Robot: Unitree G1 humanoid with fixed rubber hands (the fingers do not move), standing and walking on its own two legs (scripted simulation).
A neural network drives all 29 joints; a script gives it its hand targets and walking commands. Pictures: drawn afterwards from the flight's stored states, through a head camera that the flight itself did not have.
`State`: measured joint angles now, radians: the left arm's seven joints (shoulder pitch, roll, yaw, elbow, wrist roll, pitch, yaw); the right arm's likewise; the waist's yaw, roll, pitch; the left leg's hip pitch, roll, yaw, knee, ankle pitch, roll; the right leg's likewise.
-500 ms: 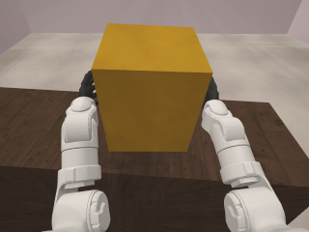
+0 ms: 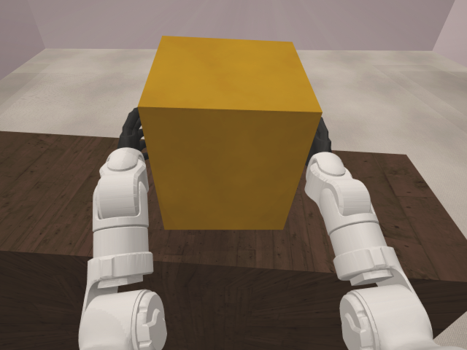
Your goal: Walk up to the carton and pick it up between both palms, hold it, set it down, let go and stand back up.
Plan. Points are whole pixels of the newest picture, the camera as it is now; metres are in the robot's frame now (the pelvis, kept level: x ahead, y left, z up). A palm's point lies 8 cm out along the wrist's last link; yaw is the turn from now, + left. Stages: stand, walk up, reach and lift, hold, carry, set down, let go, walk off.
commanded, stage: set down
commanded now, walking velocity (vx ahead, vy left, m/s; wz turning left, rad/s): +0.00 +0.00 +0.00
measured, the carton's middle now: (226, 138) +0.40 -0.01 +0.22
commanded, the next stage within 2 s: none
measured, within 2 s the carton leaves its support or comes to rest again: neither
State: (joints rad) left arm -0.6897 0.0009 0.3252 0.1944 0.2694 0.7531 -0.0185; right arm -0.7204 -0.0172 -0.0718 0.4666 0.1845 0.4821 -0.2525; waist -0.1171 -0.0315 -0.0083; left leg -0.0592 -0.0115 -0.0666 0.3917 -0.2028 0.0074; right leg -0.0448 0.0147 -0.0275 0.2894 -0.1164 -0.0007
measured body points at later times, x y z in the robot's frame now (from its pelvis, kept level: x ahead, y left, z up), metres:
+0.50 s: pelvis +0.02 +0.00 +0.00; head -0.01 +0.03 +0.45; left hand +0.41 +0.15 +0.15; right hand +0.38 -0.16 +0.14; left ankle +0.02 +0.11 -0.75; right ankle +0.04 -0.12 -0.75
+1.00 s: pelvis +0.03 +0.02 +0.00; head +0.01 +0.05 +0.45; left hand +0.43 +0.13 +0.13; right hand +0.38 -0.17 +0.13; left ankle +0.02 +0.11 -0.75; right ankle +0.04 -0.12 -0.75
